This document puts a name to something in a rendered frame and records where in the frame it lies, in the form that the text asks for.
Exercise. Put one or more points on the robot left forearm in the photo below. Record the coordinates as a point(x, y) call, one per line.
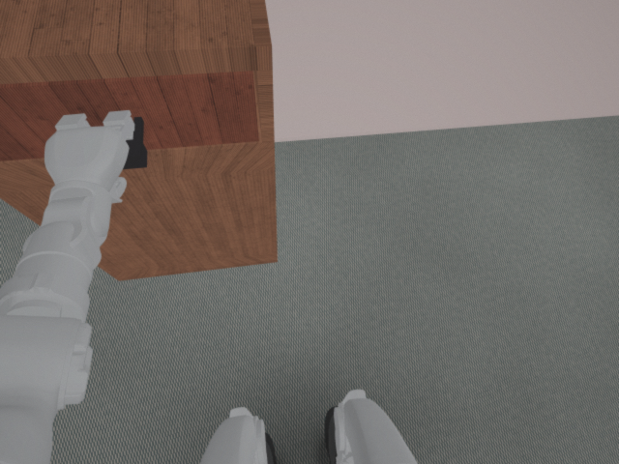
point(53, 275)

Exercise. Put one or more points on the drawer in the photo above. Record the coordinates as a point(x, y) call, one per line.
point(181, 110)

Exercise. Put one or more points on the cabinet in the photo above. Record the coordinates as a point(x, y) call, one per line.
point(192, 209)

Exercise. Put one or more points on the left robot thigh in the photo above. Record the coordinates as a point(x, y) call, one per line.
point(238, 440)

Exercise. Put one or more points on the handle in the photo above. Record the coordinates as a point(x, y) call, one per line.
point(137, 156)

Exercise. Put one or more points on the robot left hand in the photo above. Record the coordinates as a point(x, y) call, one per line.
point(78, 152)

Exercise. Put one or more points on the right robot shin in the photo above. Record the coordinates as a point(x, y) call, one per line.
point(348, 459)

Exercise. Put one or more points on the left robot upper arm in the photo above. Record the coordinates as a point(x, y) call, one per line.
point(44, 366)

